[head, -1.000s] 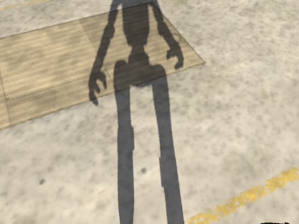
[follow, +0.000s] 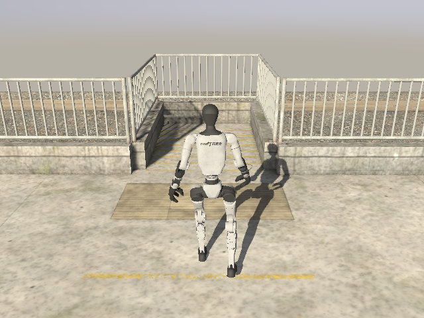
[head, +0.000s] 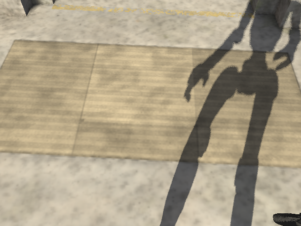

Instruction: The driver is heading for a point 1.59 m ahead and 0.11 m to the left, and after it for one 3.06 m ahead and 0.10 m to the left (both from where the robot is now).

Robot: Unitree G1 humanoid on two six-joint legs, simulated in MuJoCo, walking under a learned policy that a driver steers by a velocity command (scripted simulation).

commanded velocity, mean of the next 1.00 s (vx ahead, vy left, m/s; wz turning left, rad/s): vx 0.05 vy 0.00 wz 0.32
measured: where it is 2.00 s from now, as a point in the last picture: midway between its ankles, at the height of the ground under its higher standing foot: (139, 210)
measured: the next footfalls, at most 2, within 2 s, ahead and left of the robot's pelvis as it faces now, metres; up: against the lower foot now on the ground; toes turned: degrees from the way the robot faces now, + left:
right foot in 0.46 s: +0.20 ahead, -0.13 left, +0.00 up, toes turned +19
left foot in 0.76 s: +0.09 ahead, +0.11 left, +0.00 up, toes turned +14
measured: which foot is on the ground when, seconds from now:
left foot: down 0.00-0.46, up 0.48-0.74, down 0.76-1.00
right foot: up 0.00-0.44, down 0.46-1.00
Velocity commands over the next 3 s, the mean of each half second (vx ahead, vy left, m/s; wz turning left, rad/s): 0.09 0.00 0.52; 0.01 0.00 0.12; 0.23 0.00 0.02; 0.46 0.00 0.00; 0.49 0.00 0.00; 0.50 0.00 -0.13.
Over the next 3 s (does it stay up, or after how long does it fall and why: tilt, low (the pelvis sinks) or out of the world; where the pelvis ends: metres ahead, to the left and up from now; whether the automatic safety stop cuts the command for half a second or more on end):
stays up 1.00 0.28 0.02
